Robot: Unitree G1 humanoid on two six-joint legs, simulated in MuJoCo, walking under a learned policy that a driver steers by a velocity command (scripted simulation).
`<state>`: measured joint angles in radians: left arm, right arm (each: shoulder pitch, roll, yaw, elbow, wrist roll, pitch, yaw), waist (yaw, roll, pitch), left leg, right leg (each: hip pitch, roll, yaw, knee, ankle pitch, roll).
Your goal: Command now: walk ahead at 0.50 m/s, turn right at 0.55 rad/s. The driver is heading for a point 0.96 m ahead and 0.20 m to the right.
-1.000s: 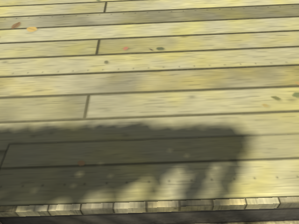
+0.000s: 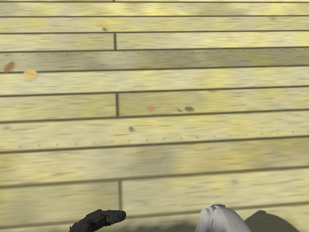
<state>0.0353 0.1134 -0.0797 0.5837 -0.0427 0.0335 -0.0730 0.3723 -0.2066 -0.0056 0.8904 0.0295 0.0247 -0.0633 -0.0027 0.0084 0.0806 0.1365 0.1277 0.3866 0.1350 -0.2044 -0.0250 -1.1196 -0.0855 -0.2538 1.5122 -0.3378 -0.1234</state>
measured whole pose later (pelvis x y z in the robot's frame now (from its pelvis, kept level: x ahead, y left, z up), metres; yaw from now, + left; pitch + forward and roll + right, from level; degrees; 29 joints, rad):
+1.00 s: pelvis +0.56 -0.11 +0.16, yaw -27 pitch +3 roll +2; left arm 0.02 0.19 0.00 0.55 -0.02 -0.09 -0.05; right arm 0.51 -0.21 -0.02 0.89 0.03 -0.06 -0.01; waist -0.13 -0.03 0.00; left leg 0.03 0.00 0.00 0.34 -0.41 -0.01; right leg -0.57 -0.03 0.03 0.57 -0.03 -0.03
